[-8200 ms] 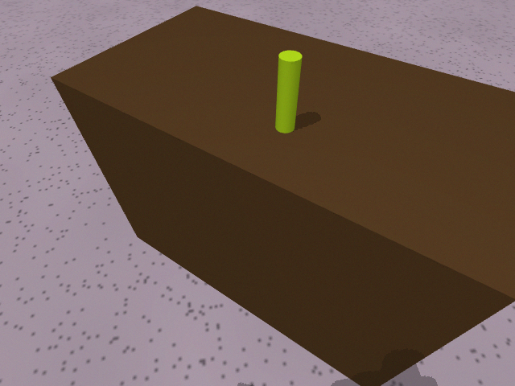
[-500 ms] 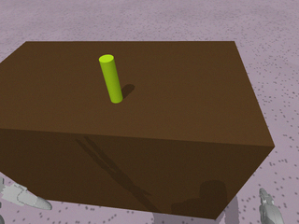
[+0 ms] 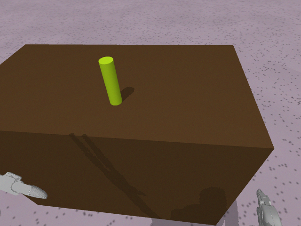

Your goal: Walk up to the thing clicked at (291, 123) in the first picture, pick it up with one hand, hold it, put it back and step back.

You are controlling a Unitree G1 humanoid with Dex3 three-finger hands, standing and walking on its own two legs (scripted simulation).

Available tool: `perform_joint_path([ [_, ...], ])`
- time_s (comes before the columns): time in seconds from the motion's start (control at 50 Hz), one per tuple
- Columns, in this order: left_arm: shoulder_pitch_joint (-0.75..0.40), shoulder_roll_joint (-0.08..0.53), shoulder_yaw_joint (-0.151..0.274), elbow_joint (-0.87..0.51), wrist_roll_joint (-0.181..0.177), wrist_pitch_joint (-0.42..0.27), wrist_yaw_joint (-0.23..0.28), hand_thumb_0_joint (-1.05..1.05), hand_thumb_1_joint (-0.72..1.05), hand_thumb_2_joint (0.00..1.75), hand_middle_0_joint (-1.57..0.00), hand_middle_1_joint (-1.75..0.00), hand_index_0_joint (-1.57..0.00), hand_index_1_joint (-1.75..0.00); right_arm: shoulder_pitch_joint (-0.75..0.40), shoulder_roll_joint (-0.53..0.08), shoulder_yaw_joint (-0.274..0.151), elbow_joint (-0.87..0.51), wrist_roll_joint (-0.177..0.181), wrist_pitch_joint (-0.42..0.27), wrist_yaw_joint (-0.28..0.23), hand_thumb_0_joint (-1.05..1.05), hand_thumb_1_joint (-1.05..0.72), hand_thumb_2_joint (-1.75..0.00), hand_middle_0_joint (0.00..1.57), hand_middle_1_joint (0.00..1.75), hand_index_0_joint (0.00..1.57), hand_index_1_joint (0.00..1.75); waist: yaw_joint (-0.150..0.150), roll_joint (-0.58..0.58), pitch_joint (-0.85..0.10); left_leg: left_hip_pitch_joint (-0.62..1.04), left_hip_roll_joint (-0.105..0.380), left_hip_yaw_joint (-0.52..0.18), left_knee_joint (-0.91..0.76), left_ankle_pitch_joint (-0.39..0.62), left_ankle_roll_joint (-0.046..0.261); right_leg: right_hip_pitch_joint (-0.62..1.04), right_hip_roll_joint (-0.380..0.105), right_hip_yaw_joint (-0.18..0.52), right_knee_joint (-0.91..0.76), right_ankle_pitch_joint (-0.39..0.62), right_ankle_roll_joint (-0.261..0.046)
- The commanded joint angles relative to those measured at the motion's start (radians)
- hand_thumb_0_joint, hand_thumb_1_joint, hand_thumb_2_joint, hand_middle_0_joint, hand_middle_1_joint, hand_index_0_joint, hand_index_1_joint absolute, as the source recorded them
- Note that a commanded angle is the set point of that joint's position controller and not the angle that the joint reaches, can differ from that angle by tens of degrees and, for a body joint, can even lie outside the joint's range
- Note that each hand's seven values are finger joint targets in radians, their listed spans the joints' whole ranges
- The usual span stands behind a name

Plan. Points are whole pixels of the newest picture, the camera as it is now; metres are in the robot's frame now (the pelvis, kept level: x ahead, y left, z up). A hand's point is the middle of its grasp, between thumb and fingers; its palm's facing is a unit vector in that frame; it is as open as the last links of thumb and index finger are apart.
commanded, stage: go down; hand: left
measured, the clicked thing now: (111, 82) +0.53 +0.16 +0.11
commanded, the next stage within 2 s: none
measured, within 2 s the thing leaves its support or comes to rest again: neither
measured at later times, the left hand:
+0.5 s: hand (23, 107) +0.32 +0.30 +0.21, palm faces +0.18 -0.95 -0.24, open 17.5 cm
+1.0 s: hand (21, 96) +0.35 +0.32 +0.21, palm faces +0.14 -0.98 -0.12, open 17.6 cm
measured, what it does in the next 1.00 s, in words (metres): stands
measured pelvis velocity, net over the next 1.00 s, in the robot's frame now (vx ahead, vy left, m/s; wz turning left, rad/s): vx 0.01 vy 0.01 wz -0.01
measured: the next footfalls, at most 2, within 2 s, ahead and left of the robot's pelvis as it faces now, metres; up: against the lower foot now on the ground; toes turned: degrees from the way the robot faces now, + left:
none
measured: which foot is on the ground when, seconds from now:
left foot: down 0.00-1.00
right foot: down 0.00-1.00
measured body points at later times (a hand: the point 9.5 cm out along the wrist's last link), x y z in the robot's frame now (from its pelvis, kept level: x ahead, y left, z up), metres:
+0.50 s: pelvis +0.00 +0.01 +0.00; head -0.01 +0.00 +0.45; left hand +0.30 +0.35 +0.22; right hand +0.15 -0.25 -0.09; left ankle +0.02 +0.14 -0.74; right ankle -0.01 -0.13 -0.74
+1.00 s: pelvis +0.01 +0.01 +0.00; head +0.00 +0.00 +0.45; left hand +0.34 +0.38 +0.22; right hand +0.16 -0.25 -0.09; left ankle +0.02 +0.14 -0.74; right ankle -0.01 -0.13 -0.74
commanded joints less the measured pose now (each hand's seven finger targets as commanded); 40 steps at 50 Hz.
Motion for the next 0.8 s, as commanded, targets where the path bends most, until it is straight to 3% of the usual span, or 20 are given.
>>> perform_joint_path([
  [0.0, -0.285, 0.267, 0.122, -0.112, -0.042, -0.01, -0.02, 0.0, -0.61, 0.04, -0.07, -0.06, -0.06, -0.06, -0.144, -0.132, -0.017, -0.153, 0.003, -0.051, -0.023, 0.0, 0.52, -0.05, 0.05, 0.05, 0.05, 0.05, -0.024, -0.016, -0.038, -0.009, -0.042, 0.075, -0.075, 0.052, 0.036, -0.082, 0.016, -0.045, -0.103, 0.068, -0.009],
  [0.04, -0.36, 0.282, 0.107, -0.045, -0.056, 0.029, -0.053, 0.0, -0.61, 0.04, -0.07, -0.06, -0.06, -0.06, -0.134, -0.127, -0.009, -0.14, 0.007, -0.053, -0.038, 0.0, 0.52, -0.05, 0.05, 0.05, 0.05, 0.05, -0.04, -0.018, -0.072, 0.009, -0.041, 0.069, -0.071, 0.065, 0.042, -0.082, 0.013, -0.039, -0.101, 0.093, -0.007],
  [0.12, -0.522, 0.388, 0.143, 0.059, -0.09, 0.09, -0.126, 0.0, -0.55, 0.06, -0.06, -0.05, -0.06, -0.05, -0.138, -0.12, 0.03, -0.113, 0.012, -0.057, -0.061, 0.0, 0.53, -0.05, 0.05, 0.05, 0.05, 0.05, -0.045, -0.008, -0.125, 0.02, -0.042, 0.065, -0.063, 0.106, 0.045, -0.072, 0.01, -0.039, -0.098, 0.139, -0.005],
  [0.2, -0.624, 0.414, 0.155, 0.17, -0.129, 0.143, -0.196, 0.0, -0.54, 0.08, -0.04, -0.06, -0.04, -0.06, -0.164, -0.105, 0.065, -0.11, 0.017, -0.065, -0.072, 0.0, 0.53, -0.05, 0.05, 0.05, 0.05, 0.05, -0.033, 0.018, -0.148, 0.011, -0.04, 0.061, -0.075, 0.095, 0.045, -0.064, 0.015, -0.041, -0.101, 0.117, -0.013],
  [0.24, -0.666, 0.455, 0.173, 0.234, -0.141, 0.171, -0.226, 0.0, -0.51, 0.08, -0.04, -0.05, -0.04, -0.05, -0.152, -0.133, 0.056, -0.111, 0.021, -0.067, -0.079, 0.0, 0.53, -0.05, 0.05, 0.05, 0.05, 0.05, -0.038, 0.026, -0.188, 0.026, -0.037, 0.061, -0.07, 0.133, 0.045, -0.047, 0.016, -0.04, -0.097, 0.152, -0.014],
  [0.34, -0.761, 0.479, 0.17, 0.304, -0.152, 0.233, -0.288, 0.0, -0.52, 0.09, -0.04, -0.04, -0.03, -0.05, -0.166, -0.122, 0.088, -0.147, 0.023, -0.082, -0.084, 0.0, 0.53, -0.05, 0.05, 0.05, 0.05, 0.05, -0.027, 0.029, -0.23, 0.035, -0.032, 0.059, -0.064, 0.201, 0.042, -0.033, 0.023, -0.043, -0.087, 0.206, -0.019],
  [0.4, -0.753, 0.457, 0.152, 0.327, -0.148, 0.258, -0.309, 0.0, -0.53, 0.08, -0.04, -0.04, -0.03, -0.04, -0.128, -0.114, 0.101, -0.147, 0.019, -0.087, -0.08, 0.0, 0.53, -0.05, 0.05, 0.05, 0.05, 0.05, -0.021, 0.044, -0.24, 0.041, -0.024, 0.058, -0.064, 0.223, 0.036, -0.04, 0.029, -0.047, -0.08, 0.212, -0.023],
  [0.42, -0.741, 0.467, 0.167, 0.328, -0.151, 0.262, -0.31, 0.0, -0.54, 0.08, -0.04, -0.04, -0.03, -0.05, -0.131, -0.131, 0.083, -0.153, 0.018, -0.089, -0.081, 0.0, 0.53, -0.05, 0.05, 0.05, 0.05, 0.05, -0.016, 0.035, -0.237, 0.039, -0.024, 0.058, -0.06, 0.238, 0.036, -0.038, 0.031, -0.046, -0.077, 0.226, -0.023],
  [0.46, -0.753, 0.468, 0.17, 0.309, -0.153, 0.269, -0.311, 0.0, -0.51, 0.09, -0.03, -0.04, -0.03, -0.05, -0.114, -0.114, 0.1, -0.154, 0.017, -0.089, -0.076, 0.0, 0.54, -0.05, 0.05, 0.05, 0.05, 0.05, -0.006, 0.034, -0.237, 0.03, -0.024, 0.061, -0.055, 0.246, 0.035, -0.036, 0.031, -0.046, -0.078, 0.231, -0.023],
  [0.48, -0.77, 0.481, 0.18, 0.32, -0.153, 0.275, -0.311, 0.0, -0.52, 0.08, -0.03, -0.04, -0.03, -0.04, -0.116, -0.145, 0.067, -0.147, 0.017, -0.091, -0.078, 0.0, 0.54, -0.05, 0.05, 0.05, 0.05, 0.05, -0.015, 0.037, -0.251, 0.037, -0.021, 0.059, -0.053, 0.258, 0.033, -0.04, 0.032, -0.044, -0.074, 0.24, -0.024],
  [0.52, -0.804, 0.459, 0.16, 0.297, -0.151, 0.282, -0.309, 0.0, -0.52, 0.09, -0.03, -0.04, -0.03, -0.05, -0.094, -0.118, 0.092, -0.138, 0.016, -0.094, -0.073, 0.0, 0.54, -0.05, 0.05, 0.05, 0.05, 0.05, -0.02, 0.057, -0.254, 0.046, -0.015, 0.057, -0.051, 0.265, 0.029, -0.051, 0.034, -0.044, -0.068, 0.243, -0.026],
  [0.56, -0.789, 0.456, 0.157, 0.307, -0.145, 0.289, -0.305, 0.0, -0.53, 0.09, -0.03, -0.04, -0.03, -0.05, -0.098, -0.159, 0.054, -0.14, 0.014, -0.099, -0.077, 0.0, 0.54, -0.05, 0.05, 0.05, 0.05, 0.05, -0.027, 0.065, -0.254, 0.059, -0.007, 0.051, -0.051, 0.284, 0.023, -0.064, 0.039, -0.044, -0.061, 0.245, -0.028],
  [0.6, -0.858, 0.488, 0.168, 0.236, -0.14, 0.286, -0.298, 0.0, -0.51, 0.09, -0.04, -0.04, -0.04, -0.04, -0.082, -0.116, 0.093, -0.121, 0.014, -0.1, -0.072, 0.0, 0.54, -0.05, 0.05, 0.05, 0.05, 0.05, -0.017, 0.089, -0.236, 0.045, -0.005, 0.047, -0.053, 0.265, 0.023, -0.066, 0.038, -0.049, -0.065, 0.229, -0.029],
  [0.64, -0.833, 0.482, 0.163, 0.287, -0.138, 0.299, -0.297, 0.0, -0.53, 0.08, -0.04, -0.04, -0.04, -0.05, -0.109, -0.145, 0.06, -0.126, 0.014, -0.106, -0.076, 0.0, 0.54, -0.05, 0.05, 0.05, 0.05, 0.05, -0.029, 0.072, -0.242, 0.042, -0.012, 0.054, -0.048, 0.254, 0.028, -0.062, 0.036, -0.043, -0.069, 0.232, -0.025],
  [0.66, -0.838, 0.457, 0.141, 0.316, -0.14, 0.31, -0.302, 0.0, -0.54, 0.09, -0.04, -0.04, -0.04, -0.05, -0.106, -0.137, 0.07, -0.11, 0.016, -0.108, -0.077, 0.0, 0.53, -0.05, 0.05, 0.05, 0.05, 0.05, -0.037, 0.068, -0.213, 0.031, -0.012, 0.053, -0.056, 0.216, 0.029, -0.082, 0.036, -0.041, -0.073, 0.203, -0.025],
  [0.7, -0.905, 0.493, 0.158, 0.289, -0.151, 0.311, -0.31, 0.0, -0.54, 0.09, -0.04, -0.04, -0.04, -0.05, -0.108, -0.107, 0.099, -0.083, 0.015, -0.111, -0.079, 0.0, 0.54, -0.05, 0.05, 0.05, 0.05, 0.05, -0.033, 0.082, -0.227, 0.028, -0.017, 0.059, -0.05, 0.205, 0.035, -0.078, 0.031, -0.042, -0.076, 0.203, -0.024],
  [0.72, -0.926, 0.528, 0.173, 0.322, -0.15, 0.32, -0.316, 0.0, -0.55, 0.08, -0.04, -0.04, -0.04, -0.04, -0.137, -0.143, 0.074, -0.098, 0.017, -0.118, -0.086, 0.0, 0.54, -0.05, 0.05, 0.05, 0.05, 0.05, -0.042, 0.076, -0.25, 0.038, -0.015, 0.054, -0.052, 0.194, 0.035, -0.081, 0.033, -0.043, -0.076, 0.195, -0.022],
  [0.74, -0.923, 0.533, 0.169, 0.374, -0.152, 0.336, -0.319, 0.0, -0.57, 0.07, -0.05, -0.04, -0.05, -0.04, -0.115, -0.14, 0.074, -0.059, 0.017, -0.117, -0.089, 0.0, 0.54, -0.05, 0.05, 0.05, 0.05, 0.05, -0.045, 0.075, -0.241, 0.033, -0.021, 0.058, -0.048, 0.2, 0.039, -0.083, 0.029, -0.04, -0.079, 0.208, -0.022],
  [0.76, -0.948, 0.5, 0.14, 0.388, -0.156, 0.345, -0.334, 0.0, -0.56, 0.09, -0.04, -0.04, -0.04, -0.05, -0.107, -0.111, 0.109, -0.062, 0.017, -0.119, -0.089, 0.0, 0.54, -0.05, 0.05, 0.05, 0.05, 0.05, -0.055, 0.055, -0.242, 0.034, -0.019, 0.055, -0.048, 0.195, 0.041, -0.094, 0.031, -0.041, -0.079, 0.205, -0.021],
  [0.78, -0.96, 0.526, 0.156, 0.403, -0.16, 0.35, -0.342, 0.0, -0.6, 0.09, -0.04, -0.05, -0.04, -0.06, -0.131, -0.136, 0.091, -0.06, 0.018, -0.122, -0.094, 0.0, 0.54, -0.05, 0.05, 0.05, 0.05, 0.05, -0.048, 0.066, -0.251, 0.038, -0.017, 0.051, -0.048, 0.207, 0.038, -0.094, 0.032, -0.044, -0.075, 0.212, -0.022],
])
